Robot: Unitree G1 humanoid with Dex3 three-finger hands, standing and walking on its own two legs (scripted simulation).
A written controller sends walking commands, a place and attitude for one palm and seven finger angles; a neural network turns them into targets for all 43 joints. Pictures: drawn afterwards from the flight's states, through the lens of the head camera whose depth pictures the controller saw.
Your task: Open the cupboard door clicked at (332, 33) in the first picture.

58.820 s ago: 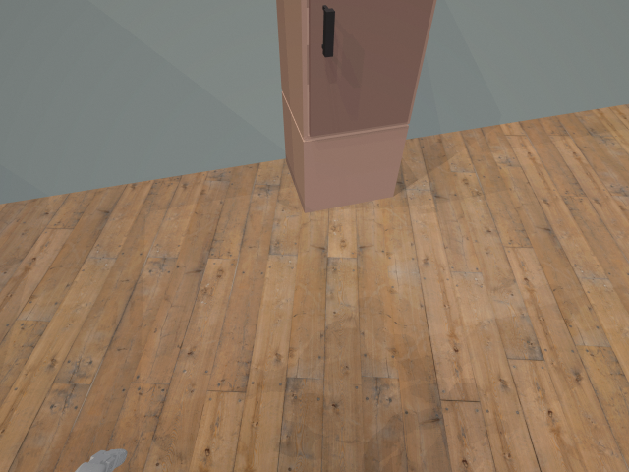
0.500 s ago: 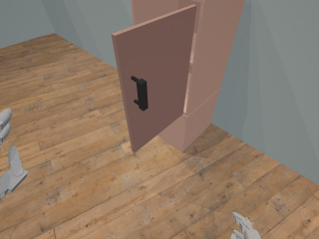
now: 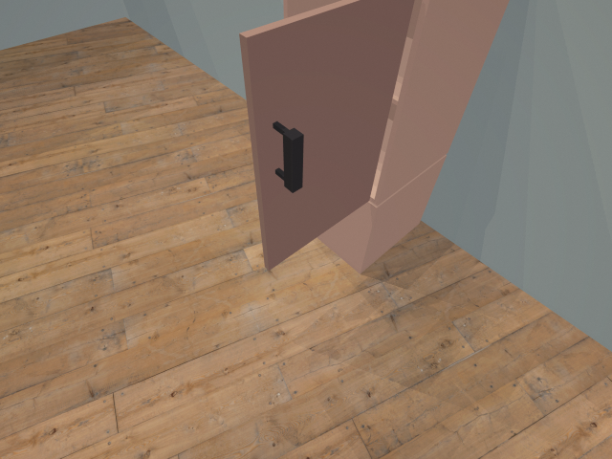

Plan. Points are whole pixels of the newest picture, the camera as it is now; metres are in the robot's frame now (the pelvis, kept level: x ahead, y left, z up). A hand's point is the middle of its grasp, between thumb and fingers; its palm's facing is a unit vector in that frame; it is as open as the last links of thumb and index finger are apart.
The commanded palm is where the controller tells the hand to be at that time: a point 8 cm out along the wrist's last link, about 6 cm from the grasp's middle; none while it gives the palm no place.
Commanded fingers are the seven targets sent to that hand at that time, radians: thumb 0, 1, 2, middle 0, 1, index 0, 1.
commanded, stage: let the arm hang, fingers relaxed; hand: left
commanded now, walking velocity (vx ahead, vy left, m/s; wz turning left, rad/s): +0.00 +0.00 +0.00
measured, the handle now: (286, 156) +0.61 +0.08 +0.03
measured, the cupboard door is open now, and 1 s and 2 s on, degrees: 89 89 89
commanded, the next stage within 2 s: look to check the result in 0.66 s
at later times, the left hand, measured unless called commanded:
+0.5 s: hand out of the picture +0.02 +0.19 -0.17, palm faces +0.01 -0.98 -0.20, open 7.3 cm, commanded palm none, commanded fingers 0.00 0.90 0.90 -0.20 -0.30 -0.20 -0.30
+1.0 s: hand out of the picture +0.03 +0.21 -0.17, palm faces +0.00 -0.97 -0.25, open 7.4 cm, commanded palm none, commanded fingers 0.00 0.90 0.90 -0.20 -0.30 -0.20 -0.30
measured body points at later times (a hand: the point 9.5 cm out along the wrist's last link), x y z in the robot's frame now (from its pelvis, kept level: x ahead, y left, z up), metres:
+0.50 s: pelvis +0.00 +0.01 +0.00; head +0.01 +0.00 +0.45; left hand +0.02 +0.24 -0.15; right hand -0.01 -0.20 -0.17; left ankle +0.04 +0.13 -0.74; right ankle -0.01 -0.09 -0.74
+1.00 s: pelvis +0.01 +0.01 +0.00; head +0.03 +0.00 +0.45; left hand +0.03 +0.26 -0.15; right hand +0.04 -0.24 -0.16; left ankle +0.04 +0.13 -0.74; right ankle -0.01 -0.09 -0.74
